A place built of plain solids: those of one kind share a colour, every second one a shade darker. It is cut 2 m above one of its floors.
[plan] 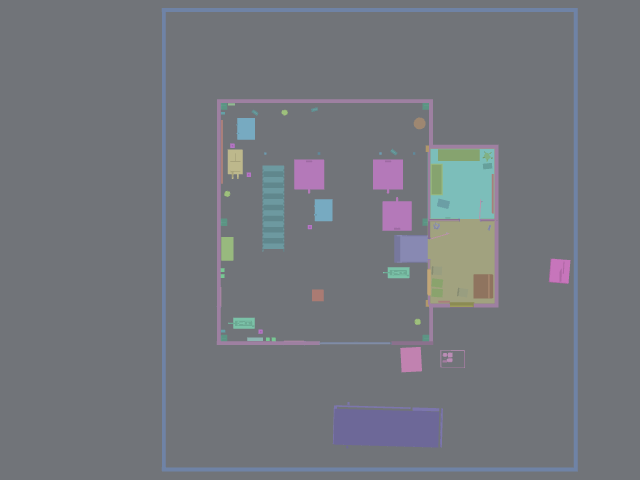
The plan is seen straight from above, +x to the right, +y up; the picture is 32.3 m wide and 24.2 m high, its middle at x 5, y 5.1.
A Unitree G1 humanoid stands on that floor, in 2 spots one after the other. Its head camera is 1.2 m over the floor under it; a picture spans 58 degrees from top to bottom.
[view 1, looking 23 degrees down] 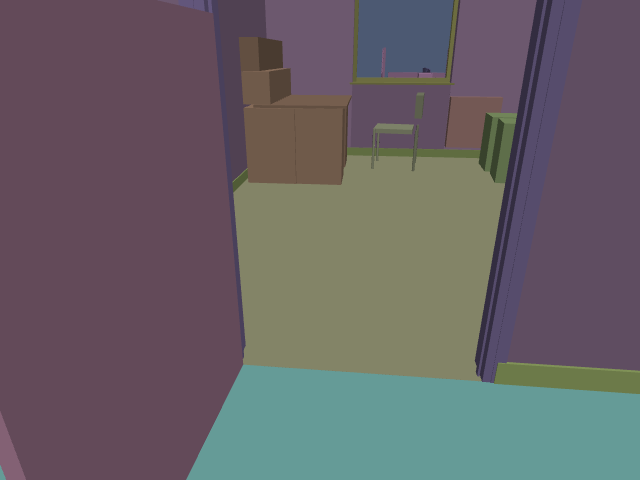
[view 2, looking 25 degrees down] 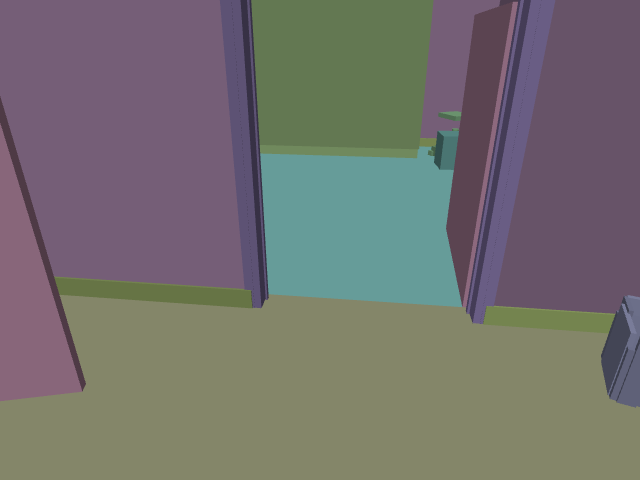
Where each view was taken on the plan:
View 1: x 12.55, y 7.60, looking -84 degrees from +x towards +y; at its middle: raised_floor_control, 3.07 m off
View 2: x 12.55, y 4.30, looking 97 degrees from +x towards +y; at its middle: raised_floor_switch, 2.84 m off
